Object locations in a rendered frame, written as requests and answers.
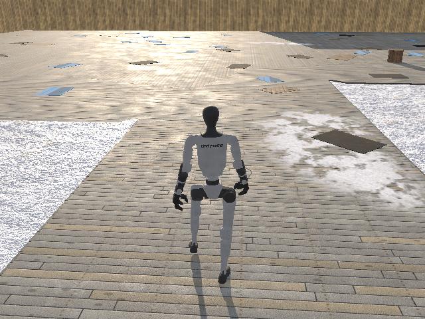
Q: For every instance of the left robot upper arm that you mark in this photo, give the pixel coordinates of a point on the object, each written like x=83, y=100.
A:
x=187, y=152

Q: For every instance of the left robot foot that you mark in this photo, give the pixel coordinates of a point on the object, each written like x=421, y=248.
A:
x=193, y=248

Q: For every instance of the right robot forearm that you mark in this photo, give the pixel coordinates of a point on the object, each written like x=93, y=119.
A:
x=242, y=174

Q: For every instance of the left robot hand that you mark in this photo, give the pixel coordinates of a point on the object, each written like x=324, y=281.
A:
x=176, y=200

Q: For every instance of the right robot foot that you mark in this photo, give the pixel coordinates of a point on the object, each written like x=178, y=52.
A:
x=223, y=277

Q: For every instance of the left robot forearm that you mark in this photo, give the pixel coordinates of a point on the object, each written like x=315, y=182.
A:
x=182, y=176

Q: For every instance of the robot foot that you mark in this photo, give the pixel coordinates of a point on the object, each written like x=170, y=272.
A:
x=193, y=248
x=223, y=277

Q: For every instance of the right robot upper arm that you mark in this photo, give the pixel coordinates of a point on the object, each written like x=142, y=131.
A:
x=235, y=150

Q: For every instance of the right robot hand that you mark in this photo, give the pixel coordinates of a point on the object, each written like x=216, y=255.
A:
x=240, y=186

